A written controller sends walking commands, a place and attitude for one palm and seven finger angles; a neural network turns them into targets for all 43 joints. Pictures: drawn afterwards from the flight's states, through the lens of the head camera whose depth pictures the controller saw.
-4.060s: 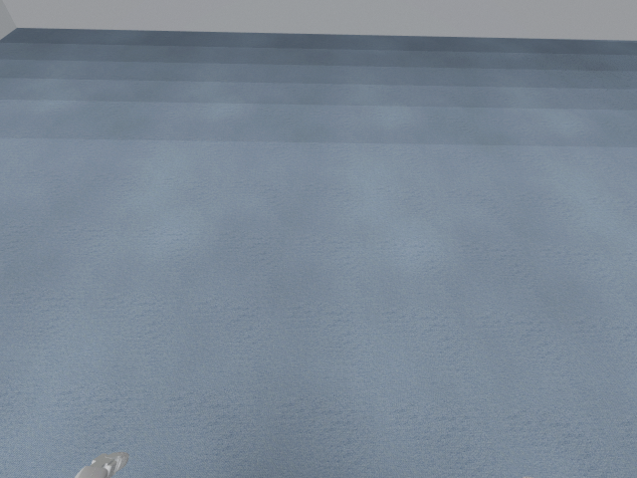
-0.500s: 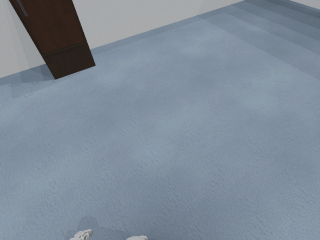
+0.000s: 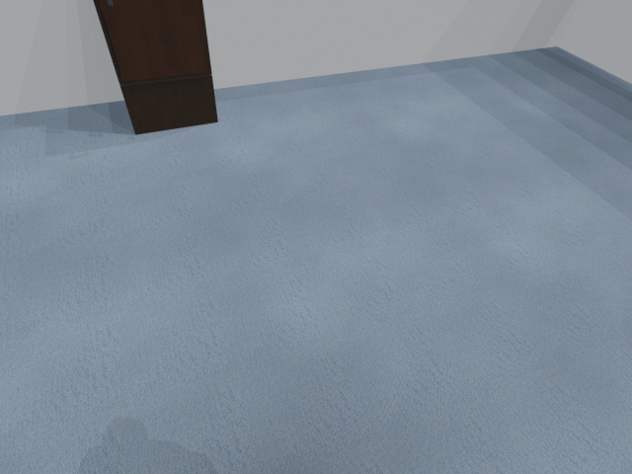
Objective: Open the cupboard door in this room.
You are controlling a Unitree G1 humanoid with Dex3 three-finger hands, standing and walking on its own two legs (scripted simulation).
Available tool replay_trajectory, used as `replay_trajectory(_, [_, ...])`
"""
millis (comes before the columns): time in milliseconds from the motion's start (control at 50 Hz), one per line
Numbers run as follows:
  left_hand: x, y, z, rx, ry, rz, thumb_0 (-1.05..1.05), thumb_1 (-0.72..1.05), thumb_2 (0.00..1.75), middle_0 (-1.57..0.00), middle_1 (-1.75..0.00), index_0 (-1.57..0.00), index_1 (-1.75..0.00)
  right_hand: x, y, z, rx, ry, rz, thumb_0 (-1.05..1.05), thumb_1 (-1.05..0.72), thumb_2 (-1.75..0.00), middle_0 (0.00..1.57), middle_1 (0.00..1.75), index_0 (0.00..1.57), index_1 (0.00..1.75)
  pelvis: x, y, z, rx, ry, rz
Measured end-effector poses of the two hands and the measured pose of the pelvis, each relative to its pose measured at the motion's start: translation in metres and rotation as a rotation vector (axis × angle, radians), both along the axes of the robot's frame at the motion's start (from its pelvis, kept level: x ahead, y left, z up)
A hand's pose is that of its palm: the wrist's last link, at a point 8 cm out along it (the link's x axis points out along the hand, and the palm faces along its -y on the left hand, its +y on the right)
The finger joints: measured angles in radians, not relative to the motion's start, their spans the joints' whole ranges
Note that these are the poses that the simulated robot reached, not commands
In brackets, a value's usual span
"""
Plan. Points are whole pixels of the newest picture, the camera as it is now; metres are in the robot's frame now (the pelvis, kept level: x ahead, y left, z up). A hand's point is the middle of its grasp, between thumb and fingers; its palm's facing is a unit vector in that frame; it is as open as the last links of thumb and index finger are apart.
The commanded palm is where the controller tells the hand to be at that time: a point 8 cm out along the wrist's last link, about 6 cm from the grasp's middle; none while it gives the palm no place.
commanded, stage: stand and wait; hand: left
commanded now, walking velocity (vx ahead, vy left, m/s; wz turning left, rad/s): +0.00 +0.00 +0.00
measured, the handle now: out of the picture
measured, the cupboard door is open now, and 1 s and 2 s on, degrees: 0 0 0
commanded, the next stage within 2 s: turn or walk to find it in 0.16 s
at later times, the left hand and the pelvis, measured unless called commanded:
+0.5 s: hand out of the picture -0.02 +0.17 -0.17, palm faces +0.06 -0.98 -0.19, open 7.4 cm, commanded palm none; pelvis -0.02 +0.00 +0.00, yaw +1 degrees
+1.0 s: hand out of the picture -0.05 +0.14 -0.17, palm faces +0.07 -0.99 -0.15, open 7.4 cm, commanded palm none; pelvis -0.02 -0.02 +0.00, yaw +1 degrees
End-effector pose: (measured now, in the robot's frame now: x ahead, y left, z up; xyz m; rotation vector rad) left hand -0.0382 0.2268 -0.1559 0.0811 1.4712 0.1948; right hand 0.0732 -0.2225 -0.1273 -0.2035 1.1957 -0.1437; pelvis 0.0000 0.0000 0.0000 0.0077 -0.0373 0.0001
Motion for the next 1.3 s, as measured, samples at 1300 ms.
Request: replay_trajectory(1300, [-0.007,-0.029,0.012,0.017,-0.055,-0.006,0.0,0.91,0.9,-0.2,-0.3,-0.2,-0.3,-0.112,-0.012,-0.018,0.067,0.226,-0.062,0.0,-0.91,-0.9,0.2,0.3,0.2,0.3,-0.026,-0.019,0.003,-0.007,0.009,0.035])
